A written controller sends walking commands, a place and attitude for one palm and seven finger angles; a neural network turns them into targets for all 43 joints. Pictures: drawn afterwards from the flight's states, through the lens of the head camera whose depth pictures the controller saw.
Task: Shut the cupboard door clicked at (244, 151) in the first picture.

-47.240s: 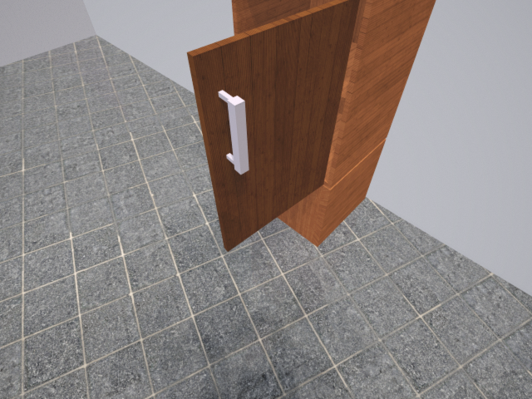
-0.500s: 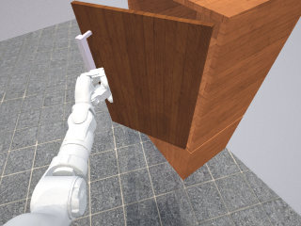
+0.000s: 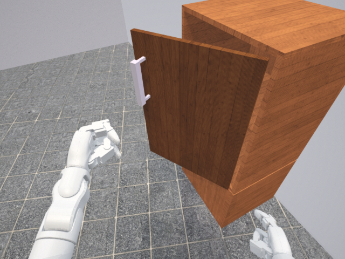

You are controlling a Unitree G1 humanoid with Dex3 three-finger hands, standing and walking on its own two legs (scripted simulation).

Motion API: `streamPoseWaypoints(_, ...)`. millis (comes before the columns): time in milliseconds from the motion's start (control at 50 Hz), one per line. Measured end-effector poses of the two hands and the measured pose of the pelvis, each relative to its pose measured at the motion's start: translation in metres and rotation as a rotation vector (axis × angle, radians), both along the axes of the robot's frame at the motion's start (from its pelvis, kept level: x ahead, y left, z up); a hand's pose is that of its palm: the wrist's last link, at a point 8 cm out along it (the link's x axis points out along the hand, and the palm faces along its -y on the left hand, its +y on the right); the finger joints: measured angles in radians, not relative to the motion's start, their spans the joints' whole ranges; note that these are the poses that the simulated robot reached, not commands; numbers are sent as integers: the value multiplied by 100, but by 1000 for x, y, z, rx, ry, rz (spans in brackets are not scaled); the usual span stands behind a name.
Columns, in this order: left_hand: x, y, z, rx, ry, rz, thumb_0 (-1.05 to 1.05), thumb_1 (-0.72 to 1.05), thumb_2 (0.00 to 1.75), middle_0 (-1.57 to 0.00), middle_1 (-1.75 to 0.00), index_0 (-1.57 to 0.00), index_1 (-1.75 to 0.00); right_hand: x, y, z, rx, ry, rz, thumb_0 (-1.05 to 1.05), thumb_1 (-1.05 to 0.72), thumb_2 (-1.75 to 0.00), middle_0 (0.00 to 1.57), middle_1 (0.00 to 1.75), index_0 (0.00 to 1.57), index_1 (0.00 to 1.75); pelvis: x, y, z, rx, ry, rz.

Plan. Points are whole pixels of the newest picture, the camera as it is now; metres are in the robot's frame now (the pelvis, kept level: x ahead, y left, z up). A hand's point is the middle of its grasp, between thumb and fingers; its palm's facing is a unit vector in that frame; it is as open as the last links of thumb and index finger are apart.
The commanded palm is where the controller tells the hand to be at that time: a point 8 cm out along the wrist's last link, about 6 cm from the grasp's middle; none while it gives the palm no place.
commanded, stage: draw the hand back to the body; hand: left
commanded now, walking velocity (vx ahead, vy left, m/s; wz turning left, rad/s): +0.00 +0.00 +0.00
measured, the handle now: (142, 81) +0.65 +0.16 +0.09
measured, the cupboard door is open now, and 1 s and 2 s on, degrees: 30 30 30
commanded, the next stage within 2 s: step back with the hand held close in 0.90 s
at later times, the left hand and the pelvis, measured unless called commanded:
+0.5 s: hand (40, 180) +0.21 +0.26 +0.15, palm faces +0.41 -0.81 -0.41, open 5.9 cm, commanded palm +0.16 +0.30 +0.18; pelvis +0.02 +0.00 +0.01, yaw +1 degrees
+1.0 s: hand (36, 177) +0.21 +0.26 +0.17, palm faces +0.45 -0.79 -0.42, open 7.4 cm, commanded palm +0.17 +0.30 +0.18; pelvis +0.03 +0.00 +0.01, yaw +0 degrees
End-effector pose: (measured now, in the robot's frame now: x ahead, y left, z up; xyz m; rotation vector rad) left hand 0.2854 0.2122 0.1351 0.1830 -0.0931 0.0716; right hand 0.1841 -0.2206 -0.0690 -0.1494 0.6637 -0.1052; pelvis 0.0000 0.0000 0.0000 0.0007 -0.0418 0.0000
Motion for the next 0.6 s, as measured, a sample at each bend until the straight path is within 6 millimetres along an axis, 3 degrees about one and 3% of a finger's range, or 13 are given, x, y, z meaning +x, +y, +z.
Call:
streamPoseWaypoints(100, -30, 24, 0, 49, 24, 99, 1, 89, 89, -101, -118, -101, -118, 8, 16, 1, -2, 15, 53, 0, -90, -90, 20, 30, 20, 30, 3, 3, 4, -4, -25, 8)
streamPoseWaypoints(260, -66, 52, 29, 141, -41, 222, 2, 89, 89, -80, -95, -79, -95, 7, 26, -11, 12, 63, 87, 1, -90, -90, 20, 30, 21, 30, 11, 7, 6, -2, -42, 14)
streamPoseWaypoints(460, -103, 79, 31, 223, 5, 337, 1, 89, 89, -53, -65, -52, -65, 6, 10, -14, -2, 80, 50, 1, -90, -90, 21, 30, 21, 30, 21, 3, 6, -2, -39, 8)
streamPoseWaypoints(600, -134, 96, 48, 303, -24, 440, 1, 89, 89, -34, -45, -34, -45, 17, -1, -10, -30, 39, 47, 1, -90, -90, 20, 30, 20, 30, 26, 1, 5, -5, -42, 15)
